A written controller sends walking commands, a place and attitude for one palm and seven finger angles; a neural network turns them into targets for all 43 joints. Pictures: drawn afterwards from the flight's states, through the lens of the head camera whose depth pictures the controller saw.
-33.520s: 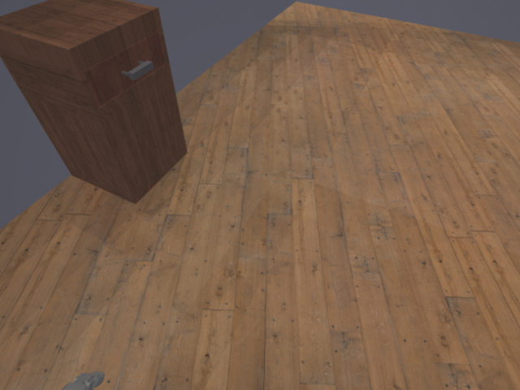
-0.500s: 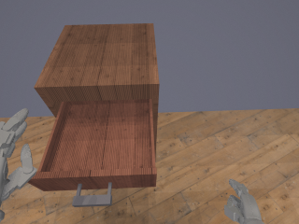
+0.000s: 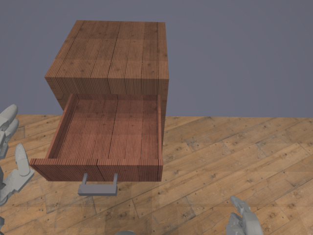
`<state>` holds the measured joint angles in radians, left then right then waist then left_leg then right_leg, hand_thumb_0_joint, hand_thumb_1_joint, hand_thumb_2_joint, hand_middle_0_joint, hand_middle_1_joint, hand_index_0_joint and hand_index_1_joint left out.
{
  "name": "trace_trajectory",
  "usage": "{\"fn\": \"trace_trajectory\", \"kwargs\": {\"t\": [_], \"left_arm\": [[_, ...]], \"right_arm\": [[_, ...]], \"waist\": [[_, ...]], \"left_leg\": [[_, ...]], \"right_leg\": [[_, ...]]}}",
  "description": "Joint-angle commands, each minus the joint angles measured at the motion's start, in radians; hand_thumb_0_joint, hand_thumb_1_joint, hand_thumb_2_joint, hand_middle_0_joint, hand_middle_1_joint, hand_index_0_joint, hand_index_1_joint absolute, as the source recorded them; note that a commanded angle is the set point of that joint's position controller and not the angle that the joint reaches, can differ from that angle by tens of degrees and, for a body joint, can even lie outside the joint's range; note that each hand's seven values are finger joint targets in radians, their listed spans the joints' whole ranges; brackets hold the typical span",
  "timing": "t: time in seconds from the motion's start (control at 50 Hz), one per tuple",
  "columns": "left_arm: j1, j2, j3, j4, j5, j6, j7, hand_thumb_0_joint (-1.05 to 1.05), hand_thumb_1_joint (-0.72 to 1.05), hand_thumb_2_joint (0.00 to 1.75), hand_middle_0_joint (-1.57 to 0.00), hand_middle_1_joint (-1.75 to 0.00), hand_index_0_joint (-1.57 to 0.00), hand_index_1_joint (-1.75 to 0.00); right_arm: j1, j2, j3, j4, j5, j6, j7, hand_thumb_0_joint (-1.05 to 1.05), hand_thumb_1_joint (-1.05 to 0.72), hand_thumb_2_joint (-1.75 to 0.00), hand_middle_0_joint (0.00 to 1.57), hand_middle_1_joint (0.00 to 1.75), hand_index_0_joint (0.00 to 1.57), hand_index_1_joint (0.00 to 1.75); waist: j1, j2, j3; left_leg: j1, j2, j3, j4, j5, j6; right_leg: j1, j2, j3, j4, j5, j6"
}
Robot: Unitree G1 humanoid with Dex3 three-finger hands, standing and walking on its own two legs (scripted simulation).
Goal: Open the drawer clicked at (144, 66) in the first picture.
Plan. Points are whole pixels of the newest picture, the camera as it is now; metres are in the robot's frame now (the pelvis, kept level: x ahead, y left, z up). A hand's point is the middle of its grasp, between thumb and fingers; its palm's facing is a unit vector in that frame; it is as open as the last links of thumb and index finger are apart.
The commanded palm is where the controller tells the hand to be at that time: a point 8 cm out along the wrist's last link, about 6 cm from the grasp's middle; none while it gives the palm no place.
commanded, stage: step back with the hand held close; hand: left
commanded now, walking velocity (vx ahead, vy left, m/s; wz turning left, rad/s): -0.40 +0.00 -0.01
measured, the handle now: (99, 183) +0.28 +0.20 -0.14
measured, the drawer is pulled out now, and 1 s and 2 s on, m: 0.30 0.30 0.30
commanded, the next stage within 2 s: stop stepping back and stand still in 0.64 s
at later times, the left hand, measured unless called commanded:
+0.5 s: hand out of the picture +0.11 +0.24 +0.16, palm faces +0.31 -0.84 -0.45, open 7.4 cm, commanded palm +0.04 +0.29 +0.18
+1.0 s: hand out of the picture +0.00 +0.18 +0.17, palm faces +0.20 -0.82 -0.54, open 7.4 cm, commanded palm -0.06 +0.24 +0.18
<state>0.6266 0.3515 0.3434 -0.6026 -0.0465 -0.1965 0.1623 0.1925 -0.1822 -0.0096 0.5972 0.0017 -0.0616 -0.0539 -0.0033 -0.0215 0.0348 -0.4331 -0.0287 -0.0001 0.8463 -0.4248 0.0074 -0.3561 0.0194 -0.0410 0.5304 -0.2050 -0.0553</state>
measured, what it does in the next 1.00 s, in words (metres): walks backwards: left foot, then right foot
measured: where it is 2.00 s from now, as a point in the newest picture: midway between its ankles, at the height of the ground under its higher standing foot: outside the picture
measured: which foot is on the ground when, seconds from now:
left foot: up 0.00-0.08, down 0.10-0.86, up 0.88-1.00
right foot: down 0.00-0.52, up 0.54-0.82, down 0.84-1.00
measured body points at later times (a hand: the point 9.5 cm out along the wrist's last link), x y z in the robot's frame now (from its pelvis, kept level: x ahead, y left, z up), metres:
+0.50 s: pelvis -0.09 +0.01 +0.00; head -0.04 +0.03 +0.45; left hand +0.09 +0.28 +0.18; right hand +0.09 -0.22 -0.08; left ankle -0.09 +0.14 -0.72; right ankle +0.01 -0.09 -0.73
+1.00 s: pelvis -0.21 -0.03 +0.00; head -0.17 -0.04 +0.45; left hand -0.02 +0.22 +0.20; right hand -0.09 -0.29 -0.10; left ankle -0.20 +0.09 -0.68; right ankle -0.24 -0.14 -0.73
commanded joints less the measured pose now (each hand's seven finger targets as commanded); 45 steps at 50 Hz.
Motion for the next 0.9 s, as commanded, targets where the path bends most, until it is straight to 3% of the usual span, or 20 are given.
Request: {"fn": "trace_trajectory", "kwargs": {"t": [0.0,0.04,0.08,0.16,0.2,0.26,0.32,0.34,0.38,0.44,0.48,0.5,0.54,0.58,0.62,0.78,0.82,0.84,0.86,0.88], "left_arm": [[0.013,0.193,0.150,-0.184,0.013,-0.072,0.030,0.00,0.90,0.90,-0.20,-0.30,-0.20,-0.30],[0.021,0.214,0.157,-0.225,0.011,-0.079,0.031,0.00,0.90,0.90,-0.20,-0.30,-0.20,-0.30],[0.038,0.220,0.168,-0.254,0.014,-0.092,0.018,0.00,0.90,0.90,-0.20,-0.30,-0.20,-0.30],[0.037,0.238,0.227,-0.282,0.003,-0.096,0.011,0.00,0.90,0.90,-0.20,-0.30,-0.20,-0.30],[0.035,0.203,0.202,-0.265,-0.002,-0.103,0.006,0.00,0.90,0.90,-0.20,-0.30,-0.20,-0.30],[0.032,0.181,0.177,-0.248,-0.003,-0.108,-0.004,0.00,0.90,0.90,-0.20,-0.30,-0.20,-0.30],[0.022,0.207,0.172,-0.221,-0.006,-0.109,0.004,0.00,0.90,0.90,-0.20,-0.30,-0.20,-0.30],[0.031,0.210,0.171,-0.206,-0.005,-0.105,0.013,0.00,0.90,0.90,-0.20,-0.30,-0.20,-0.30],[0.050,0.198,0.177,-0.200,0.004,-0.092,0.020,0.00,0.90,0.90,-0.20,-0.30,-0.20,-0.30],[0.056,0.190,0.163,-0.216,0.006,-0.087,0.020,0.00,0.90,0.90,-0.20,-0.30,-0.20,-0.30],[0.006,0.206,0.146,-0.278,0.004,-0.104,0.017,0.00,0.90,0.90,-0.20,-0.30,-0.20,-0.30],[-0.023,0.205,0.146,-0.312,0.013,-0.115,0.019,0.00,0.90,0.90,-0.20,-0.30,-0.20,-0.30],[-0.006,0.201,0.166,-0.297,-0.003,-0.113,0.023,0.00,0.90,0.90,-0.20,-0.30,-0.20,-0.30],[-0.018,0.196,0.165,-0.344,-0.018,-0.108,0.028,0.00,0.90,0.90,-0.20,-0.30,-0.20,-0.30],[-0.013,0.156,0.131,-0.341,-0.017,-0.106,0.020,0.00,0.90,0.90,-0.20,-0.30,-0.20,-0.30],[0.083,0.181,0.182,-0.273,-0.028,-0.103,-0.007,0.00,0.90,0.90,-0.20,-0.30,-0.20,-0.30],[0.087,0.245,0.231,-0.289,-0.020,-0.117,-0.011,0.00,0.90,0.90,-0.20,-0.30,-0.20,-0.30],[0.071,0.282,0.261,-0.285,-0.023,-0.125,-0.004,0.00,0.90,0.90,-0.20,-0.30,-0.20,-0.30],[0.068,0.284,0.262,-0.259,-0.026,-0.108,-0.004,0.00,0.90,0.90,-0.20,-0.30,-0.20,-0.30],[0.108,0.243,0.249,-0.205,-0.033,-0.094,-0.001,0.00,0.90,0.90,-0.20,-0.30,-0.20,-0.30]], "right_arm": [[-0.103,-0.096,-0.024,-0.160,-0.005,-0.043,-0.019,0.00,-0.90,-0.90,0.20,0.30,0.20,0.30],[-0.089,-0.118,-0.041,-0.151,-0.005,-0.041,-0.017,0.00,-0.90,-0.90,0.20,0.30,0.20,0.30],[-0.108,-0.138,-0.062,-0.175,0.005,-0.056,-0.007,0.00,-0.90,-0.90,0.20,0.30,0.20,0.30],[-0.130,-0.117,-0.068,-0.179,0.006,-0.089,-0.002,0.00,-0.90,-0.90,0.20,0.30,0.20,0.30],[-0.105,-0.122,-0.072,-0.161,0.001,-0.107,0.001,0.00,-0.90,-0.90,0.20,0.30,0.20,0.30],[-0.098,-0.136,-0.078,-0.134,0.004,-0.109,0.006,0.00,-0.90,-0.90,0.20,0.30,0.20,0.30],[-0.068,-0.118,-0.096,-0.139,0.013,-0.088,0.017,0.00,-0.90,-0.90,0.20,0.30,0.20,0.30],[-0.087,-0.105,-0.096,-0.133,0.007,-0.076,0.015,0.00,-0.90,-0.90,0.20,0.30,0.20,0.30],[-0.101,-0.075,-0.061,-0.144,-0.002,-0.055,0.005,0.00,-0.90,-0.90,0.20,0.30,0.20,0.30],[-0.100,-0.084,-0.034,-0.136,-0.011,-0.024,-0.014,0.00,-0.90,-0.90,0.20,0.30,0.20,0.30],[-0.090,-0.120,-0.050,-0.128,-0.014,-0.028,-0.020,0.00,-0.90,-0.90,0.20,0.30,0.20,0.30],[-0.098,-0.143,-0.061,-0.145,-0.012,-0.053,-0.015,0.00,-0.90,-0.90,0.20,0.30,0.20,0.30],[-0.069,-0.110,-0.073,-0.138,-0.009,-0.113,-0.006,0.00,-0.90,-0.90,0.20,0.30,0.20,0.30],[-0.058,-0.113,-0.080,-0.099,-0.018,-0.142,0.000,0.00,-0.90,-0.90,0.20,0.30,0.20,0.30],[-0.054,-0.120,-0.084,-0.078,-0.011,-0.151,0.019,0.00,-0.90,-0.90,0.20,0.30,0.20,0.30],[-0.071,-0.134,-0.057,-0.120,-0.003,-0.129,0.044,0.00,-0.90,-0.90,0.20,0.30,0.20,0.30],[-0.074,-0.116,-0.056,-0.149,0.014,-0.107,0.041,0.00,-0.90,-0.90,0.20,0.30,0.20,0.30],[-0.078,-0.095,-0.051,-0.168,0.021,-0.095,0.035,0.00,-0.90,-0.90,0.20,0.30,0.20,0.30],[-0.038,-0.113,-0.077,-0.181,0.040,-0.092,0.036,0.00,-0.90,-0.90,0.20,0.30,0.20,0.30],[-0.028,-0.114,-0.080,-0.149,0.037,-0.080,0.031,0.00,-0.90,-0.90,0.20,0.30,0.20,0.30]], "waist": [[-0.011,-0.049,-0.112],[-0.013,0.022,-0.129],[0.005,0.153,-0.168],[0.007,0.259,-0.181],[0.004,0.200,-0.147],[-0.003,0.086,-0.178],[-0.007,-0.193,-0.206],[0.002,-0.189,-0.216],[-0.008,-0.150,-0.199],[-0.015,-0.099,-0.167],[-0.024,0.067,-0.121],[-0.014,0.255,-0.110],[-0.036,0.264,-0.140],[-0.025,0.209,-0.142],[-0.016,0.197,-0.146],[-0.007,0.254,-0.141],[-0.002,0.046,-0.139],[-0.001,-0.115,-0.119],[0.004,-0.353,-0.143],[-0.032,-0.256,-0.130]], "left_leg": [[0.085,0.038,0.013,-0.248,0.018,0.008],[0.129,0.076,0.002,-0.473,0.196,0.025],[0.105,0.236,-0.116,-0.474,0.440,0.071],[-0.064,0.294,-0.109,-0.486,0.428,0.082],[-0.052,0.302,-0.115,-0.444,0.477,0.088],[0.022,0.239,-0.052,-0.308,0.518,0.046],[-0.007,0.010,0.020,0.035,-0.069,-0.021],[-0.002,0.014,-0.034,0.186,-0.108,-0.017],[0.000,0.049,-0.061,0.128,-0.106,-0.015],[0.105,0.018,0.026,-0.269,-0.025,-0.004],[0.118,0.138,-0.075,-0.543,0.108,0.049],[0.032,0.331,-0.250,-0.581,0.211,0.127],[-0.017,0.421,-0.259,-0.600,0.315,0.172],[0.171,0.399,-0.186,-0.473,0.687,0.178],[0.248,0.346,-0.102,-0.433,0.768,0.146],[0.100,0.253,-0.089,-0.417,0.091,0.075],[0.067,0.111,0.059,-0.218,-0.072,0.008],[0.024,0.060,0.102,0.002,-0.082,-0.014],[-0.039,-0.029,0.026,0.257,-0.067,-0.026],[-0.071,0.011,-0.040,0.341,0.002,-0.024]], "right_leg": [[0.101,-0.242,0.207,-0.201,0.163,-0.049],[0.156,-0.180,0.148,-0.125,0.160,0.016],[0.175,-0.081,0.068,0.014,0.165,0.077],[0.203,-0.054,0.033,0.202,-0.024,0.073],[0.172,-0.050,0.038,0.176,-0.078,0.069],[0.192,-0.087,0.083,0.045,0.221,0.054],[0.080,-0.352,0.419,-0.261,0.192,-0.055],[0.064,-0.394,0.421,-0.305,0.072,-0.086],[0.068,-0.346,0.335,-0.242,0.174,-0.111],[0.051,-0.218,0.196,-0.213,0.079,-0.025],[0.035,-0.123,0.120,-0.042,-0.018,0.045],[0.018,-0.033,0.045,0.187,-0.114,0.084],[-0.044,0.014,0.084,0.635,-0.314,0.071],[-0.203,0.000,0.118,0.695,-0.308,0.081],[-0.196,-0.002,0.077,0.616,-0.285,0.083],[0.139,0.001,-0.010,-0.053,-0.138,0.075],[0.183,-0.076,-0.007,-0.229,-0.014,0.047],[0.130,-0.207,0.123,-0.286,0.015,-0.009],[0.072,-0.339,0.410,-0.319,0.055,-0.087],[0.101,-0.344,0.345,-0.242,0.229,-0.101]]}}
